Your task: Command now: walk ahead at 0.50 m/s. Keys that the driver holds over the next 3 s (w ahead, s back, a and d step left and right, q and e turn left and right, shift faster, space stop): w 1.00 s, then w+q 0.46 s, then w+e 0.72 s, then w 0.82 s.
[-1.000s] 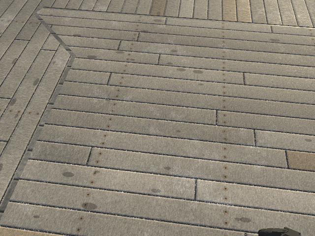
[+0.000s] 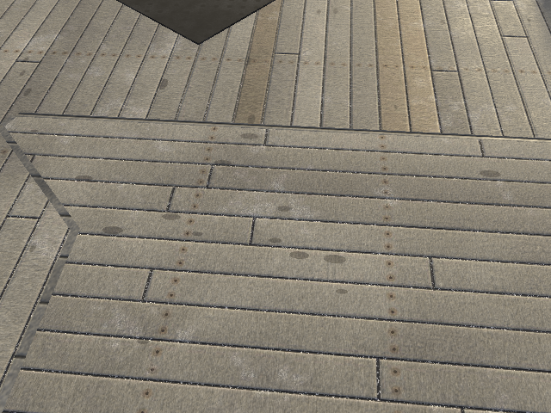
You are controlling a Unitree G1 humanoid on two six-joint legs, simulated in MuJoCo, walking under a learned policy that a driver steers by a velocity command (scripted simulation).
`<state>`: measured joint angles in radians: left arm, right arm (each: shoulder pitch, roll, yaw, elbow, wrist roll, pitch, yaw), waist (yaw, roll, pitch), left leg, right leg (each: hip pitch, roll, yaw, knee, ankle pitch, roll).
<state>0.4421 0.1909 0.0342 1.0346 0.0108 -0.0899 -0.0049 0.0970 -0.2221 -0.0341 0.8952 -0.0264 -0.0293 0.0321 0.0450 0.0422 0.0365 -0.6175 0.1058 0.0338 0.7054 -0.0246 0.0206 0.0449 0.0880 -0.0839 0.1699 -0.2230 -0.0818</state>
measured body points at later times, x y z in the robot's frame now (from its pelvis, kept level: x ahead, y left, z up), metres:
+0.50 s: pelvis +0.27 +0.05 +0.00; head +0.28 +0.06 +0.45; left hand +0.39 +0.29 -0.13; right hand +0.22 -0.20 -0.14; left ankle +0.22 +0.11 -0.74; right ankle +0.40 -0.11 -0.68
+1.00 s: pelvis +0.54 -0.01 +0.00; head +0.55 -0.02 +0.45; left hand +0.51 +0.24 -0.14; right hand +0.63 -0.26 -0.14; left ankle +0.62 +0.15 -0.67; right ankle +0.52 -0.07 -0.74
